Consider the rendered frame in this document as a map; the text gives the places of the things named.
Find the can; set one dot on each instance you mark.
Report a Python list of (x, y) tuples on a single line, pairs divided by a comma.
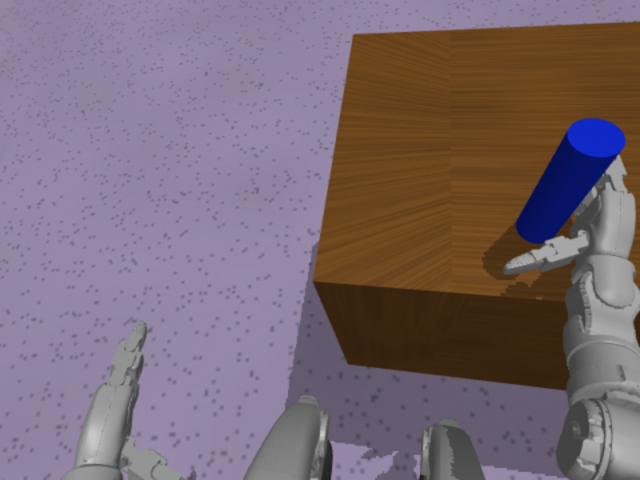
[(587, 150)]

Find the left robot hand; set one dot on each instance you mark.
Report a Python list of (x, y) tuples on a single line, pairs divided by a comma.
[(105, 436)]

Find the right robot arm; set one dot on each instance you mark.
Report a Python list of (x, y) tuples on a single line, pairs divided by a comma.
[(600, 439)]

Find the right robot hand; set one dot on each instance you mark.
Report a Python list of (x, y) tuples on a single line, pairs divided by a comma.
[(605, 224)]

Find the left robot arm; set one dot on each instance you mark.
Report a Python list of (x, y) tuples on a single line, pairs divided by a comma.
[(94, 472)]

